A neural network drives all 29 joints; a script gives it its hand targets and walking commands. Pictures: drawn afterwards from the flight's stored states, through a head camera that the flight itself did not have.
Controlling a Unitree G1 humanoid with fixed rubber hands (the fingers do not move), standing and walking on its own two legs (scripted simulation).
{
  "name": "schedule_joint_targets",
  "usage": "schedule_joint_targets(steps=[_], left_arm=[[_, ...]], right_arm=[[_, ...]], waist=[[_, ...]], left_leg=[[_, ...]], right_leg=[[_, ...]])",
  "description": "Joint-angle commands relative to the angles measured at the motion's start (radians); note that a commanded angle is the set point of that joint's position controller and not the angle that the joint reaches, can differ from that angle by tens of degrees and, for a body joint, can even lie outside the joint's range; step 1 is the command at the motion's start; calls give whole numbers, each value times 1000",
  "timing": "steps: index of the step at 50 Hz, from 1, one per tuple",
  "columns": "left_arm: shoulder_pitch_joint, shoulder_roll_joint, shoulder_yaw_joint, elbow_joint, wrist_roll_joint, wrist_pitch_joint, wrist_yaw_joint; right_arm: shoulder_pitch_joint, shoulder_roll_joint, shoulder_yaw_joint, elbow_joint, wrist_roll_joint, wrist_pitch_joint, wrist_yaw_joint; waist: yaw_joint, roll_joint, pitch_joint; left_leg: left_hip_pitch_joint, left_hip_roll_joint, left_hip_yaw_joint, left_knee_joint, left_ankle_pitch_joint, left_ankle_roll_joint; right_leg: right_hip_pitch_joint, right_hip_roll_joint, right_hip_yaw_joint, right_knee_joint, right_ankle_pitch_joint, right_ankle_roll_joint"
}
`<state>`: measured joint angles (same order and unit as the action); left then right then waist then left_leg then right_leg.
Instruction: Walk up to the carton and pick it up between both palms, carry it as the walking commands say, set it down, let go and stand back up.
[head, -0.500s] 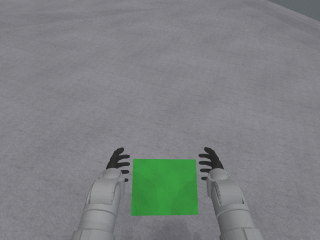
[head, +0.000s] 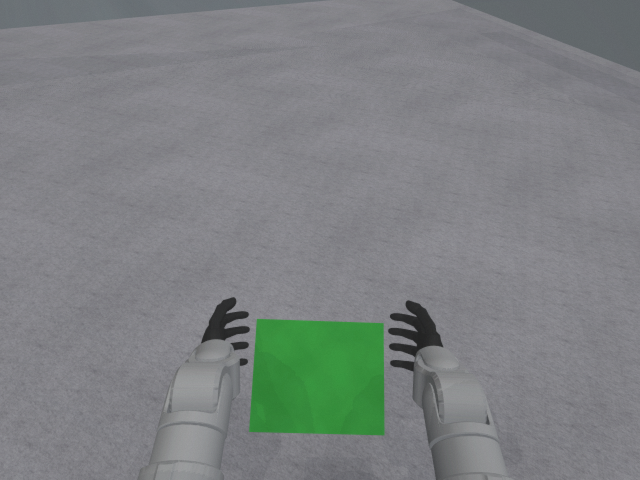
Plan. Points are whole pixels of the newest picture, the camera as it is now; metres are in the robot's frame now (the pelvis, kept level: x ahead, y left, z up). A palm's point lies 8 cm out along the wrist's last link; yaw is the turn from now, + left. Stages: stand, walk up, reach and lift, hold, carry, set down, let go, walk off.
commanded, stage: carry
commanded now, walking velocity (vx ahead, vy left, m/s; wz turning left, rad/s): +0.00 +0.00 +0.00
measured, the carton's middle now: (316, 369) +0.34 +0.00 -0.11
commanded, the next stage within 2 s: none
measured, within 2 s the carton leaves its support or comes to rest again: neither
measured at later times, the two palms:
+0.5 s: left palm (204, 305) +0.33 +0.15 +0.08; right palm (413, 300) +0.34 -0.12 +0.08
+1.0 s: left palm (252, 188) +0.56 +0.12 +0.09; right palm (409, 191) +0.56 -0.15 +0.08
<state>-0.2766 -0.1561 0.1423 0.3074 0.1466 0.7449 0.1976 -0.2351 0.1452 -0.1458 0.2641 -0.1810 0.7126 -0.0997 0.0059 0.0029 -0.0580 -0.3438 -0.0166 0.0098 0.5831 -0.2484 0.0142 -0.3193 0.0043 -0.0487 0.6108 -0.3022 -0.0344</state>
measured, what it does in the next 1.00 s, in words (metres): walks ahead: left foot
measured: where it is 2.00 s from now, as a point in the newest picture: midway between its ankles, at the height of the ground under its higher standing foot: (322, 342)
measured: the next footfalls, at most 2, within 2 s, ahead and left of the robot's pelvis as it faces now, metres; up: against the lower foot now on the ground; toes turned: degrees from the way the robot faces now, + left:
left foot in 0.74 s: +0.16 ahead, +0.09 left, +0.00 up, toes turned +4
right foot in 1.04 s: +0.42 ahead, -0.13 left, +0.00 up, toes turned +0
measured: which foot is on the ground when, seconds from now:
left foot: down 0.00-0.60, up 0.62-0.72, down 0.74-1.00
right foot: down 0.00-0.78, up 0.80-1.00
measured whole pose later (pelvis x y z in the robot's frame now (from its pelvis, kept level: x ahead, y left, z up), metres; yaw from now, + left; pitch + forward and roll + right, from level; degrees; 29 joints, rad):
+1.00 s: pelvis +0.25 -0.01 +0.01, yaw +0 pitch +6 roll -1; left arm -0.38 -0.19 0.12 -0.21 0.09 1.25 0.28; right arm -0.39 0.19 -0.15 -0.21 -0.10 1.23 -0.30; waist 0.01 0.05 0.00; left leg -0.09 0.02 0.07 0.34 -0.36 0.02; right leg -0.52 0.01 -0.05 0.70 -0.41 -0.02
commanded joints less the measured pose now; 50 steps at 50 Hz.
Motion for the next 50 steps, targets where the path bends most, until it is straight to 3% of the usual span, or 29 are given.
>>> schedule_joint_targets(steps=[1, 2, 5, 7, 10, 13, 15, 16, 18, 19, 20, 23, 26, 27, 28, 29, 31, 33, 35, 36, 37, 38, 39, 41, 44, 47, 48, 49, 50], left_arm=[[-680, -1054, -619, -245, -287, -76, -388], [-676, -1055, -618, -233, -287, -72, -389], [-665, -1055, -609, -214, -298, -56, -392], [-692, -1055, -605, -232, -306, -41, -391], [-709, -1038, -603, -231, -318, -14, -386], [-742, -1033, -614, -292, -335, 0, -378], [-799, -1046, -642, -381, -349, 22, -359], [-886, -1089, -788, -695, -490, 83, -344], [-852, -1086, -780, -686, -507, 180, -329], [-844, -1065, -766, -715, -508, 216, -317], [-802, -1070, -760, -689, -511, 258, -309], [-727, -1080, -752, -637, -516, 336, -303], [-624, -1074, -668, -484, -461, 372, -309], [-642, -1061, -679, -525, -469, 375, -311], [-645, -1054, -692, -568, -485, 380, -310], [-687, -1032, -703, -624, -501, 390, -313], [-714, -1025, -653, -610, -491, 413, -313], [-705, -1046, -648, -623, -499, 434, -309], [-723, -1049, -638, -636, -506, 447, -303], [-722, -1049, -626, -635, -502, 455, -300], [-741, -1052, -639, -672, -502, 457, -295], [-720, -1059, -630, -660, -504, 465, -294], [-749, -1056, -634, -697, -514, 464, -294], [-759, -1068, -638, -713, -526, 457, -293], [-731, -1093, -618, -709, -536, 454, -287], [-640, -1092, -615, -629, -510, 456, -288], [-596, -1075, -609, -626, -494, 451, -285], [-612, -1084, -619, -631, -490, 446, -285], [-635, -1087, -639, -661, -494, 441, -290]], right_arm=[[-713, 1033, 646, -210, 312, -48, 295], [-713, 1040, 644, -205, 312, -45, 293], [-704, 1055, 646, -190, 313, -37, 289], [-712, 1051, 636, -184, 320, -23, 287], [-705, 1029, 600, -150, 318, 5, 286], [-752, 1022, 613, -196, 334, 24, 279], [-758, 1022, 618, -215, 356, 45, 272], [-800, 1048, 733, -519, 485, 97, 249], [-784, 1021, 715, -550, 512, 184, 231], [-769, 1008, 694, -545, 513, 226, 221], [-743, 999, 677, -553, 505, 264, 212], [-656, 993, 650, -535, 478, 338, 202], [-583, 994, 605, -429, 421, 381, 196], [-610, 1005, 623, -459, 435, 387, 195], [-633, 1002, 638, -504, 458, 396, 195], [-642, 1008, 644, -510, 473, 409, 194], [-718, 1028, 666, -513, 497, 439, 187], [-753, 1021, 662, -558, 513, 458, 188], [-746, 1013, 657, -582, 522, 471, 191], [-731, 1017, 649, -563, 524, 482, 192], [-734, 1017, 634, -578, 519, 480, 196], [-733, 1012, 614, -562, 512, 484, 194], [-708, 1019, 601, -549, 508, 481, 190], [-720, 1051, 609, -565, 511, 483, 189], [-762, 1048, 593, -645, 511, 484, 180], [-761, 1031, 592, -646, 494, 482, 178], [-735, 1026, 598, -630, 490, 482, 180], [-704, 1026, 605, -617, 491, 484, 184], [-729, 1023, 619, -636, 493, 484, 187]], waist=[[-12, -14, -364], [-10, -19, -351], [-3, -38, -310], [-1, -85, -262], [7, -169, -280], [11, -160, -332], [-4, -31, -361], [-36, 72, -386], [-44, 266, -361], [-43, 263, -358], [-41, 236, -375], [-25, 239, -482], [1, 51, -558], [9, -96, -550], [19, -211, -519], [23, -272, -426], [34, -253, -367], [32, -212, -360], [-7, -171, -410], [-40, -132, -483], [-65, 94, -561], [-50, 341, -549], [-61, 324, -496], [-82, 136, -412], [-84, 106, -359], [-52, 142, -408], [-13, 141, -461], [-2, 148, -500], [27, 47, -530]], left_leg=[[95, 145, -99, -123, 78, 37], [87, 149, -97, -117, 68, 37], [10, 110, -105, -148, -286, 68], [-51, 69, -70, -114, -378, 65], [-21, -1, 52, 55, -227, 41], [85, -4, 64, -40, -141, 50], [164, 53, -32, -182, -165, 75], [221, 159, -195, -260, -246, 109], [350, 348, -462, -389, -326, 194], [366, 375, -481, -403, -326, 218], [380, 375, -455, -407, -305, 215], [462, 296, -295, -267, 66, 166], [246, 141, -44, 3, 319, 78], [66, 87, 24, 120, 317, 47], [-157, 28, 95, 190, 152, 21], [-379, -22, 130, 157, -235, 8], [-482, 3, 148, 134, -265, -5], [-417, 1, 148, 42, -202, -7], [-82, -46, 167, -165, -37, 11], [260, -27, 96, -294, 136, 54], [594, 147, -191, -293, 232, 116], [876, 355, -492, -251, 713, 248], [1060, 386, -546, -215, 888, 323], [1017, 406, -470, -191, 869, 295], [975, 381, -357, -201, 860, 256], [710, 299, -77, -179, 804, 157], [590, 221, 75, -74, 896, 94], [414, 147, 174, 28, 838, 45], [159, 60, 198, 168, 575, 2]], right_leg=[[102, -159, 150, -188, 19, -47], [95, -158, 153, -203, -10, -45], [76, -138, 171, -238, -300, -63], [55, -157, 224, -310, -421, -80], [41, -252, 309, -454, -476, -116], [42, -205, 210, -400, -365, -97], [26, -131, 128, -260, -254, -54], [-25, -80, 74, -136, -199, -15], [-202, -2, -10, 87, -128, 13], [-241, 4, 6, 105, -108, 6], [-217, -2, 25, 54, -101, -5], [-84, 16, -37, -137, -43, -11], [299, -88, 92, -214, 106, -48], [441, -164, 184, -201, 299, -66], [577, -269, 289, -179, 540, -102], [682, -326, 348, -204, 720, -143], [796, -321, 301, -172, 970, -156], [755, -300, 237, -155, 920, -137], [564, -213, 81, -41, 950, -82], [339, -153, -12, 89, 831, -15], [9, -38, -51, 308, 491, 35], [-351, 79, -58, 470, -70, 48], [-607, 95, 12, 504, -349, 11], [-723, 24, 45, 427, -394, -14], [-709, -11, 23, 246, -256, -11], [-249, 18, -54, -152, 81, 17], [23, 62, -114, -321, 238, 16], [275, 64, -125, -339, 340, 6], [510, -62, 77, -324, 357, -42]])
